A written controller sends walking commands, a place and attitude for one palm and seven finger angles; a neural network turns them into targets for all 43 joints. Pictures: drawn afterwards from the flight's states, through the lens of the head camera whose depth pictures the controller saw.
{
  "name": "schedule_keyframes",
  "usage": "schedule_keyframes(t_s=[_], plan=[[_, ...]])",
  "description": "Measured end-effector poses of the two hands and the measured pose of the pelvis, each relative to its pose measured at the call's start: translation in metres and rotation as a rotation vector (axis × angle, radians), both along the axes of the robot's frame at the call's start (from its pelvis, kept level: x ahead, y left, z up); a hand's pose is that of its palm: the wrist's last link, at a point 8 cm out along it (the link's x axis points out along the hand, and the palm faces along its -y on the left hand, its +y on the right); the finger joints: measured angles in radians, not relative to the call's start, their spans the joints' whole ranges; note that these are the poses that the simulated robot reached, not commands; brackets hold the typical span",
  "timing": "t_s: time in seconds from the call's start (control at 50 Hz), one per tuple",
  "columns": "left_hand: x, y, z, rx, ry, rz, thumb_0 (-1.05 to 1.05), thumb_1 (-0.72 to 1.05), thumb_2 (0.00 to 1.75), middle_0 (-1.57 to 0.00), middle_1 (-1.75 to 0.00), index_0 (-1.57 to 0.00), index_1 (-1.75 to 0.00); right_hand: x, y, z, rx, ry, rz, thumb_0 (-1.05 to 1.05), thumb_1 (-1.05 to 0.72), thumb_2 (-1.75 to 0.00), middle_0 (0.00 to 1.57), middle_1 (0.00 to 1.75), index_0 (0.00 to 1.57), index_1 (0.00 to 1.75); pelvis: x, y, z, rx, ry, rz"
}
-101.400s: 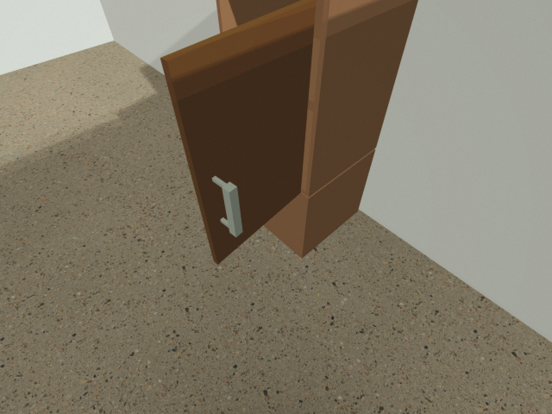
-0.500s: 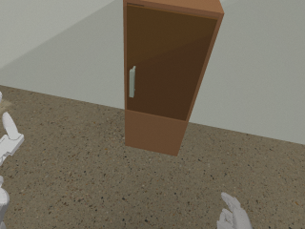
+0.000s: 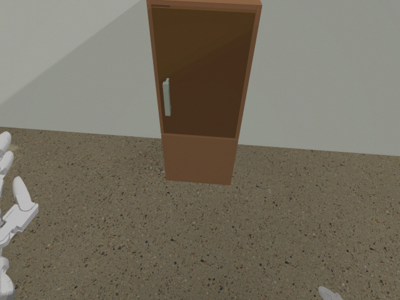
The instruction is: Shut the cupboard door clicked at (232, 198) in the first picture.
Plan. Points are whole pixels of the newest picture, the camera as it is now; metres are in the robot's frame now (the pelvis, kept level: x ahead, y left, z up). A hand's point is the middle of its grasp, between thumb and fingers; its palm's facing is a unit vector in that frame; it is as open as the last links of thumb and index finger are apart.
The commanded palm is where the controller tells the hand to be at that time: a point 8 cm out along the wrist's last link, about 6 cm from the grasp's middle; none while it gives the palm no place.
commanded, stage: stop stepping back and stand still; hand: left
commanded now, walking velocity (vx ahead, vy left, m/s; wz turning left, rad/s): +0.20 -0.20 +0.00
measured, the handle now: (167, 97) +0.98 +0.17 -0.11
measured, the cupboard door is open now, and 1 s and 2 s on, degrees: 0 0 0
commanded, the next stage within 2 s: let the arm hang, fingers relaxed in 1.62 s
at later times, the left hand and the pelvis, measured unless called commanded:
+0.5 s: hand (57, 224) +0.19 +0.21 +0.17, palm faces +0.45 -0.77 -0.45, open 7.4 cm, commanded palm +0.12 +0.26 +0.18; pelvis -0.01 -0.04 +0.01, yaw +1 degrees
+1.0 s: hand (47, 194) +0.23 +0.25 +0.17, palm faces +0.40 -0.79 -0.46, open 7.4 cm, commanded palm +0.17 +0.29 +0.18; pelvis +0.03 -0.01 +0.00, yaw +0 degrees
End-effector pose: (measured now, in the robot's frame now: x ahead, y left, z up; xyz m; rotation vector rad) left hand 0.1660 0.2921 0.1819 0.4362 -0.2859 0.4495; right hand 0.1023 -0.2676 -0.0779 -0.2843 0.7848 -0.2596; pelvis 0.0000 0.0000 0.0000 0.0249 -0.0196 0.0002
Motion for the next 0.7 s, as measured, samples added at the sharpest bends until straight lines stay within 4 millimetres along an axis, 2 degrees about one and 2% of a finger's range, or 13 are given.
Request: schedule_keyframes(t_s=[0.04, 0.1, 0.16, 0.22, 0.28, 0.32, 0.42, 0.46, 0.52, 0.6, 0.7], plan=[[-0.006, -0.006, -0.001, 0.041, -0.003, -0.057, 0.02, 0.9, 0.9, -0.21, -0.3, -0.21, -0.3, -0.002, 0.009, -0.001, 0.013, -0.027, -0.006, 0.01, -0.9, -0.9, 0.2, 0.3, 0.21, 0.3, -0.01, 0.001, -0.006, 0.006, -0.021, 0.002], [-0.015, -0.01, 0.011, 0.136, -0.013, -0.102, 0.02, 0.89, 0.9, -0.21, -0.3, -0.21, -0.3, -0.006, 0.023, -0.002, 0.07, -0.036, -0.003, 0.01, -0.9, -0.9, 0.2, 0.3, 0.21, 0.3, -0.016, -0.006, -0.005, 0.016, -0.038, -0.011], [-0.026, -0.011, 0.028, 0.21, -0.023, -0.071, 0.02, 0.89, 0.9, -0.21, -0.3, -0.22, -0.3, -0.005, 0.032, -0.006, 0.129, -0.035, 0.017, 0.01, -0.9, -0.9, 0.2, 0.3, 0.21, 0.3, -0.016, -0.012, -0.002, -0.004, -0.033, -0.014], [-0.034, -0.012, 0.038, 0.254, -0.023, 0.003, 0.02, 0.89, 0.9, -0.21, -0.3, -0.22, -0.3, 0.0, 0.034, -0.019, 0.177, -0.023, 0.046, 0.01, -0.9, -0.9, 0.2, 0.3, 0.21, 0.3, -0.014, -0.022, -0.005, -0.018, -0.024, -0.001], [-0.041, -0.016, 0.028, 0.25, -0.008, 0.079, 0.01, 0.89, 0.9, -0.21, -0.3, -0.22, -0.3, 0.009, 0.026, -0.039, 0.197, 0.007, 0.087, 0.01, -0.9, -0.9, 0.2, 0.3, 0.21, 0.3, -0.016, -0.032, -0.017, -0.007, -0.015, 0.014], [-0.042, -0.02, 0.017, 0.186, 0.02, 0.104, 0.01, 0.89, 0.9, -0.21, -0.3, -0.22, -0.3, 0.014, 0.018, -0.043, 0.183, 0.046, 0.112, 0.01, -0.9, -0.9, 0.2, 0.3, 0.21, 0.3, -0.019, -0.035, -0.014, -0.001, -0.027, 0.019], [-0.037, -0.036, -0.004, 0.066, 0.116, 0.082, 0.02, 0.89, 0.9, -0.21, -0.3, -0.21, -0.3, 0.025, -0.005, -0.024, 0.139, 0.043, 0.097, 0.01, -0.9, -0.9, 0.2, 0.3, 0.21, 0.3, -0.015, -0.04, 0.001, 0.025, -0.025, 0.008], [-0.031, -0.042, -0.003, 0.063, 0.117, 0.047, 0.02, 0.89, 0.9, -0.21, -0.3, -0.22, -0.3, 0.03, -0.013, -0.013, 0.111, 0.021, 0.085, 0.01, -0.9, -0.9, 0.2, 0.3, 0.21, 0.3, -0.013, -0.042, 0.004, 0.028, -0.021, 0.014], [-0.02, -0.046, 0.008, 0.095, 0.068, -0.002, 0.02, 0.89, 0.9, -0.21, -0.3, -0.22, -0.3, 0.039, -0.024, 0.001, 0.066, -0.01, 0.073, 0.01, -0.9, -0.9, 0.2, 0.3, 0.21, 0.3, -0.008, -0.043, 0.006, 0.024, -0.014, 0.019], [-0.008, -0.04, 0.025, 0.158, -0.015, -0.037, 0.02, 0.89, 0.9, -0.22, -0.3, -0.22, -0.3, 0.052, -0.03, 0.013, 0.02, -0.044, 0.058, 0.01, -0.9, -0.9, 0.2, 0.3, 0.21, 0.3, 0.003, -0.038, 0.003, -0.003, -0.001, 0.02], [0.005, -0.019, 0.023, 0.171, -0.004, -0.017, 0.01, 0.89, 0.9, -0.21, -0.3, -0.22, -0.3, 0.066, -0.019, 0.015, 0.032, -0.049, 0.033, 0.01, -0.91, -0.9, 0.19, 0.3, 0.2, 0.3, 0.016, -0.028, 0.002, -0.022, 0.005, 0.005]])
